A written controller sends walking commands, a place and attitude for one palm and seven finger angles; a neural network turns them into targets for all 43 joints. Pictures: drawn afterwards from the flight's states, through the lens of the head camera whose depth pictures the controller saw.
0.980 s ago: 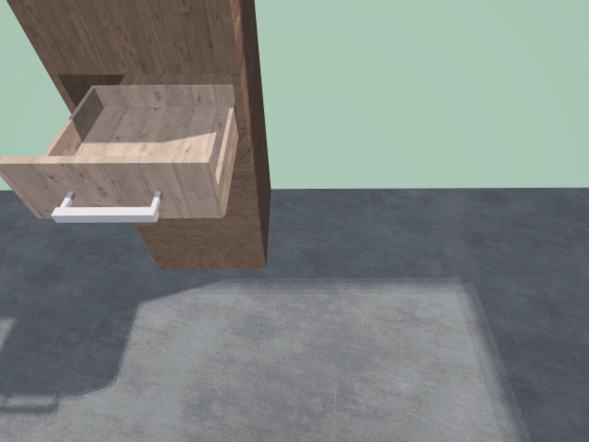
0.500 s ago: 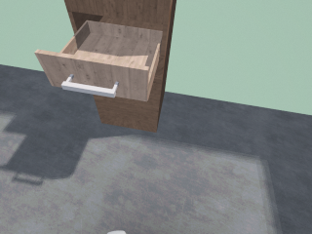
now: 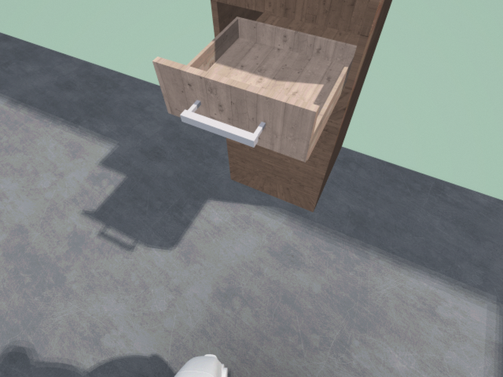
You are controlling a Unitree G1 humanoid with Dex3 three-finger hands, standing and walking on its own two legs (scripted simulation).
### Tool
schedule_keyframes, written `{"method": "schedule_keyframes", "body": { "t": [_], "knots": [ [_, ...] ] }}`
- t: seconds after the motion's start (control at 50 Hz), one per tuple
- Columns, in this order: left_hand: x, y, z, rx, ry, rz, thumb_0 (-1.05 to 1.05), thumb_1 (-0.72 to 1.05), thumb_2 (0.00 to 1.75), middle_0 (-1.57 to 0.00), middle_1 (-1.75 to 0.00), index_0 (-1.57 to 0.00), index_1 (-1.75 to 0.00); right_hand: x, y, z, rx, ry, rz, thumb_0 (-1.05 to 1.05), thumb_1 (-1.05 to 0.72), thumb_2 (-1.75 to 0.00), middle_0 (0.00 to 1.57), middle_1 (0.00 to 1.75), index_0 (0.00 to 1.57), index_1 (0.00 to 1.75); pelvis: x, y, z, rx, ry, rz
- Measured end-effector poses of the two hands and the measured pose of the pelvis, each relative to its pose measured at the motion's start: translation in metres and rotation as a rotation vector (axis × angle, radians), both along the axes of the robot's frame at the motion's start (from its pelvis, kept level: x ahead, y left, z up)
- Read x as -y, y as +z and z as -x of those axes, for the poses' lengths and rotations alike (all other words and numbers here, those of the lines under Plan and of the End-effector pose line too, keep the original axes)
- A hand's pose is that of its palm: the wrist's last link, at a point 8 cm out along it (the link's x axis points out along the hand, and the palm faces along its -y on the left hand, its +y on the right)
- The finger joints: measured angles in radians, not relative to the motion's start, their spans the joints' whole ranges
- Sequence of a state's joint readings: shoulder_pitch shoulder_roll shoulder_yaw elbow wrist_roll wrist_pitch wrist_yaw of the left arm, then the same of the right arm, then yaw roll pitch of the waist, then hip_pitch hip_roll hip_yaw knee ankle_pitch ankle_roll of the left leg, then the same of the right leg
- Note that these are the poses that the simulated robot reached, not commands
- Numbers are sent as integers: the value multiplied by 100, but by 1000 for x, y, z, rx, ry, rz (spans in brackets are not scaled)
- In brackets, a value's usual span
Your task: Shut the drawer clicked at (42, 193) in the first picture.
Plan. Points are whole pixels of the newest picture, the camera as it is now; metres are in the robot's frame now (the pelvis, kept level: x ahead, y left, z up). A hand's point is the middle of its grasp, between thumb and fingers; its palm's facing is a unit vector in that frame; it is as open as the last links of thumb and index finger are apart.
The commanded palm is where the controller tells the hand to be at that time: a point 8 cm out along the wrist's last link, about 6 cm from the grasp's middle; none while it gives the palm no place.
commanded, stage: stand and wait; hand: left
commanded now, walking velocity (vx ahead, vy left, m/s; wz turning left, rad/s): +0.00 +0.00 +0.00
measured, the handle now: (223, 121) +0.61 +0.10 -0.01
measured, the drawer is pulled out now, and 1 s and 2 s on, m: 0.30 0.30 0.30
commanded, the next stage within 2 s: look at it before walking up in 0.68 s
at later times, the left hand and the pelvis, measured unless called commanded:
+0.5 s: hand out of the picture +0.04 +0.17 -0.17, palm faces +0.04 -0.97 -0.22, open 7.4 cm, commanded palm none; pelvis +0.02 -0.01 +0.00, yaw +1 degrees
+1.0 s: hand out of the picture +0.06 +0.18 -0.17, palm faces +0.03 -0.98 -0.21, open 7.4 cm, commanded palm none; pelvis +0.02 -0.01 +0.01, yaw +0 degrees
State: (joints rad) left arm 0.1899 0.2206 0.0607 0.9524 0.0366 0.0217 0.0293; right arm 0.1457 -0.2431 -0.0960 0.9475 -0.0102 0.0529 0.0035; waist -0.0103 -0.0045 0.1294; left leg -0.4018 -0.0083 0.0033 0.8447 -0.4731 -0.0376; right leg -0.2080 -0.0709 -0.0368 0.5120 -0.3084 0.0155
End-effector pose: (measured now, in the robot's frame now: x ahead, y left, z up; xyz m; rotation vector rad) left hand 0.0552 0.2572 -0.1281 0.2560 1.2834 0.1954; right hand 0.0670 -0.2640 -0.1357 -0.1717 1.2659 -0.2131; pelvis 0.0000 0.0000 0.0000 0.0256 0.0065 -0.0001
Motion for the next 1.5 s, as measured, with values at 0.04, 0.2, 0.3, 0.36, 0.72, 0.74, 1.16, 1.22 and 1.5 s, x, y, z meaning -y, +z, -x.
{"method": "schedule_keyframes", "body": {
  "t": [0.04,0.2,0.3,0.36,0.72,0.74,1.16,1.22,1.5],
  "knots": [
    [1,-8,8,-15,19,25,1,91,90,-20,-30,-20,-30,-3,4,-15,29,30,14,0,-91,-90,19,30,19,30,-2,-2,-3,1,5,0],
    [11,-24,30,-78,97,71,1,91,90,-20,-30,-20,-30,-25,0,-39,50,128,9,0,-91,-90,19,30,19,30,2,-7,-8,9,23,0],
    [26,-16,37,-83,89,67,1,91,90,-20,-30,-20,-30,-30,-12,-37,32,107,-60,0,-91,-90,20,30,20,30,11,-6,-12,17,32,11],
    [32,-12,38,-100,85,72,1,91,90,-20,-30,-20,-30,-31,-12,-30,15,86,-79,0,-91,-90,20,30,20,30,13,-3,-17,16,30,15],
    [36,-10,-18,-18,27,86,1,91,90,-20,-30,-20,-30,-20,-4,52,-173,-28,-31,0,-91,-90,19,30,19,30,12,5,-28,20,2,26],
    [36,-10,-19,-14,24,86,1,91,90,-20,-30,-20,-30,-21,-4,55,-177,-31,-33,0,-91,-90,19,30,19,30,12,5,-28,21,1,26],
    [30,-12,23,-94,62,96,1,91,90,-20,-30,-20,-30,-42,-4,49,-144,-16,-57,0,-92,-90,20,30,20,30,3,6,-22,25,-1,28],
    [30,-12,31,-109,68,100,1,91,90,-20,-30,-20,-30,-40,-4,47,-137,-10,-50,0,-92,-90,20,30,20,30,2,6,-20,25,-1,28],
    [23,-15,36,-129,61,100,1,91,90,-20,-30,-20,-30,-37,-5,47,-117,-30,-31,0,-91,-90,20,30,20,30,-2,3,-12,23,-34,29]
  ]
}}
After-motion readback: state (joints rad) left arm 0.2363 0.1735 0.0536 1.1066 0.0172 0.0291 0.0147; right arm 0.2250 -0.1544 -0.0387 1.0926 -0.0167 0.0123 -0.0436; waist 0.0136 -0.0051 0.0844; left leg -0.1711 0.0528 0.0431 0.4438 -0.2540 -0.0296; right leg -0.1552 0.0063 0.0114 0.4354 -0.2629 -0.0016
